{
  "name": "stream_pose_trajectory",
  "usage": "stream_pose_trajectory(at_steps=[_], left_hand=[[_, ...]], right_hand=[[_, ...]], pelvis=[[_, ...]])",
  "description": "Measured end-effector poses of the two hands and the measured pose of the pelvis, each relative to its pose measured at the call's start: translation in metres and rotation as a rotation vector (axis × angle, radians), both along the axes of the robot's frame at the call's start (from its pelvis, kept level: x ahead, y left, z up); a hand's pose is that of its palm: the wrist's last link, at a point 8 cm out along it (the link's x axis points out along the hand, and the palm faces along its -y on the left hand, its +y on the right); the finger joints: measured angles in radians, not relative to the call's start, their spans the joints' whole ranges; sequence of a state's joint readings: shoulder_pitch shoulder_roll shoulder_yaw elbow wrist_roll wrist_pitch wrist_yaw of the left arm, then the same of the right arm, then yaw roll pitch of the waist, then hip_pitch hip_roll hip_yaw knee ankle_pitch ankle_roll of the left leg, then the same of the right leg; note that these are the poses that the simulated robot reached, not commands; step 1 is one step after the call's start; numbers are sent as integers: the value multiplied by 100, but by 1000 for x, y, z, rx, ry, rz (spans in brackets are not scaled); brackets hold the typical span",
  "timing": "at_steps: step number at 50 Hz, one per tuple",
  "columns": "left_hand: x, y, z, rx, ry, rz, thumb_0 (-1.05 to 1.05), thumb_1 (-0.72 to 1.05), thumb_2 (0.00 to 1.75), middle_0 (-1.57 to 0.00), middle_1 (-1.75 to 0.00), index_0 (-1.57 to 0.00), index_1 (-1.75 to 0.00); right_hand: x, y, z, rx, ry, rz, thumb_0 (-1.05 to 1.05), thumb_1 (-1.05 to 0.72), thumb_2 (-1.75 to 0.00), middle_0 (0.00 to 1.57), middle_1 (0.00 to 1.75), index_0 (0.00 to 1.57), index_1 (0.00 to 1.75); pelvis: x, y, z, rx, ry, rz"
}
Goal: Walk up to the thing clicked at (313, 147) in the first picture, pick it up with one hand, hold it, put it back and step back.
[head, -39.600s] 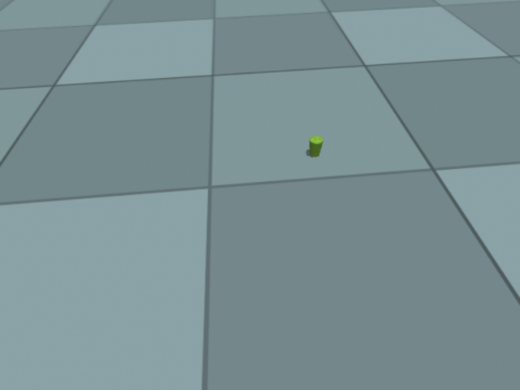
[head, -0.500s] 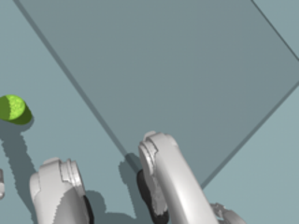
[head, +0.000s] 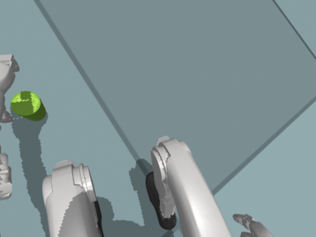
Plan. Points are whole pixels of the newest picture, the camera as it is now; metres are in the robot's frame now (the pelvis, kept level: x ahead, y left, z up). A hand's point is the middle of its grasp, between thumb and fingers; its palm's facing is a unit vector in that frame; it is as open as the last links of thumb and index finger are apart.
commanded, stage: withdraw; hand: left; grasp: from above
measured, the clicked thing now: (31, 108) +0.53 +0.27 -0.31
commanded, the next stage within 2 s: home in 0.04 s
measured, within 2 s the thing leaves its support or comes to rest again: neither
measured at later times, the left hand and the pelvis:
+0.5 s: hand out of the picture +0.51 +0.29 -0.10, palm faces -0.33 -0.24 -0.91, open 11.8 cm; pelvis +0.02 +0.00 +0.02, yaw +0 degrees
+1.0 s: hand out of the picture +0.30 +0.25 +0.10, palm faces -0.04 -0.87 -0.49, open 7.4 cm; pelvis +0.03 +0.00 +0.20, yaw +6 degrees
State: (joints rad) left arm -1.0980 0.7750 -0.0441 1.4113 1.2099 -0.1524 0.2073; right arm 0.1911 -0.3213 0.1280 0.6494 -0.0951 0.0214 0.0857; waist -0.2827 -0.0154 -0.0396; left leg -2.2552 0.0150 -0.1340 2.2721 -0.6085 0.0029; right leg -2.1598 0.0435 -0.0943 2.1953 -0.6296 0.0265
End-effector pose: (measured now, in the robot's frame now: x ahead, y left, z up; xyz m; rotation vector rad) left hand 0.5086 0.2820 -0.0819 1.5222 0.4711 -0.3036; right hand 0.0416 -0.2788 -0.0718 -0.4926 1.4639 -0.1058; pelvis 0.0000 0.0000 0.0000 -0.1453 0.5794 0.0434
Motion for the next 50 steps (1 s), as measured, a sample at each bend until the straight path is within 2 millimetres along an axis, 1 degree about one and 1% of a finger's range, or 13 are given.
stream_pose_trajectory(at_steps=[6, 9, 11, 13, 16, 19, 22, 27, 36, 39, 43, 46, 50], left_hand=[[5, 5, -39, 3, -16, 23, 0, -46, 96, -15, -94, -15, -95], [12, 7, -48, -1, -54, 43, 0, -43, 94, -17, -92, -17, -93], [17, 8, -49, 3, -86, 51, 0, -41, 93, -19, -91, -19, -91], [22, 8, -45, 8, -116, 58, 0, -38, 92, -21, -89, -20, -89], [25, 9, -32, 6, -151, 78, 0, -32, 91, -23, -82, -22, -83], [24, 10, -12, -15, -158, 122, 0, -23, 90, -24, -75, -22, -76], [16, 12, 13, -54, -147, 173, 0, -13, 88, -24, -67, -22, -68], [-17, 14, 57, -179, -102, 265, 0, 10, 85, -23, -54, -22, -55], [-111, 18, 120, -460, -53, 432, 0, 61, 86, -22, -37, -21, -38], [-140, 17, 141, -535, -62, 495, 0, 72, 87, -21, -34, -21, -35], [-173, 15, 168, -623, -68, 597, 0, 81, 88, -21, -32, -21, -32], [-195, 12, 190, -695, -61, 677, 0, 85, 89, -21, -31, -21, -31], [-218, 5, 220, -798, -47, 784, 0, 88, 89, -21, -30, -21, -31]], right_hand=[[-21, 15, -24, 37, 54, -18, 0, -90, -90, 20, 30, 20, 30], [-27, 24, -34, 61, 71, -25, 0, -90, -90, 20, 30, 20, 30], [-27, 29, -39, 76, 73, -34, 0, -90, -89, 20, 30, 20, 30], [-25, 33, -42, 90, 70, -44, 0, -90, -89, 20, 30, 20, 30], [-18, 37, -42, 112, 56, -59, 0, -89, -89, 20, 30, 20, 30], [-5, 37, -38, 132, 29, -63, 0, -89, -89, 20, 30, 20, 30], [10, 34, -27, 145, -7, -69, 0, -89, -89, 20, 30, 20, 30], [39, 27, -1, 158, -77, -68, 0, -89, -89, 20, 30, 20, 30], [106, 21, 65, 145, -248, 11, 0, -90, -90, 20, 30, 20, 30], [131, 26, 90, 144, -330, 38, 0, -90, -90, 20, 30, 20, 30], [161, 38, 126, 156, -446, 66, 0, -90, -90, 20, 30, 20, 30], [178, 50, 153, 173, -523, 78, 0, -90, -90, 20, 30, 20, 30], [193, 64, 189, 198, -605, 87, 1, -90, -90, 20, 30, 20, 30]], pelvis=[[1, 2, -22, -6, -6, -6], [3, 2, -30, -7, -4, -10], [6, 1, -34, -7, 3, -13], [9, 1, -34, -7, 12, -13], [13, 1, -30, -4, 28, -15], [17, 1, -19, -2, 41, -13], [20, 2, -3, 1, 51, -10], [22, 3, 32, 9, 58, 2], [19, 3, 99, 30, 15, 30], [19, 2, 119, 35, -10, 41], [20, 3, 148, 42, -48, 57], [22, 3, 171, 49, -79, 68], [28, 4, 201, 60, -121, 76]])
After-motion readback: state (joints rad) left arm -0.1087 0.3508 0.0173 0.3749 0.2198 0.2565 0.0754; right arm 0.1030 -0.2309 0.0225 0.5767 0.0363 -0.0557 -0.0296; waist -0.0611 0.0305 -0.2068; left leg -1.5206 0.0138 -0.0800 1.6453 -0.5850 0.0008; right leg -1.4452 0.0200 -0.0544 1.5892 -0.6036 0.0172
